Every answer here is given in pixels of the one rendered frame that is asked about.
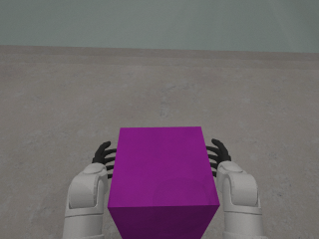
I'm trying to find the robot left hand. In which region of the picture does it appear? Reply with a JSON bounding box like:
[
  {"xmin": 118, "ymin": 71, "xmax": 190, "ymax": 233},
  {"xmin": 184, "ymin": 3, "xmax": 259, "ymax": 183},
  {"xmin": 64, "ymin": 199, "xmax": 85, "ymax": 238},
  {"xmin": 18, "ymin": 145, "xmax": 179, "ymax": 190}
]
[{"xmin": 92, "ymin": 141, "xmax": 117, "ymax": 179}]

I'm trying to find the carton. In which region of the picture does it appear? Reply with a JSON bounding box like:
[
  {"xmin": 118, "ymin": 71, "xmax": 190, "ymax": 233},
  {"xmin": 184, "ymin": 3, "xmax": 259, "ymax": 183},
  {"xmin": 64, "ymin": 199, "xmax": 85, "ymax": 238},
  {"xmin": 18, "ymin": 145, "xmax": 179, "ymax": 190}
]
[{"xmin": 107, "ymin": 126, "xmax": 220, "ymax": 239}]

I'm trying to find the robot right hand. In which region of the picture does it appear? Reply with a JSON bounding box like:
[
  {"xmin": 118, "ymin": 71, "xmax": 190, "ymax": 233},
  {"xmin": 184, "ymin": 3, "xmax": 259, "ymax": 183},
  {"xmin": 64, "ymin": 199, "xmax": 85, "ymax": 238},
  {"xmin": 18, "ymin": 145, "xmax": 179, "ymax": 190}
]
[{"xmin": 206, "ymin": 138, "xmax": 231, "ymax": 177}]

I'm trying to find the robot right forearm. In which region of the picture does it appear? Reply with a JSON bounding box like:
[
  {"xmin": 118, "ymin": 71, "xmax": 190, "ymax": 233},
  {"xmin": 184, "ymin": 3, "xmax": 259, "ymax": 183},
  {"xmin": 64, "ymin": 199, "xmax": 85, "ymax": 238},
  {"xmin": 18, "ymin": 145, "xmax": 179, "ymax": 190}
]
[{"xmin": 216, "ymin": 160, "xmax": 269, "ymax": 239}]

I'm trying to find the robot left forearm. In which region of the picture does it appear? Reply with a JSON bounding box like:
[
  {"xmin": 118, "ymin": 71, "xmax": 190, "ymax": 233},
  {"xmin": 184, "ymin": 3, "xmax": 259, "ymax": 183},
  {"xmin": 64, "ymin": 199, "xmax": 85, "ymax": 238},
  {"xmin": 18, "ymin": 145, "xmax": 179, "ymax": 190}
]
[{"xmin": 62, "ymin": 162, "xmax": 109, "ymax": 239}]

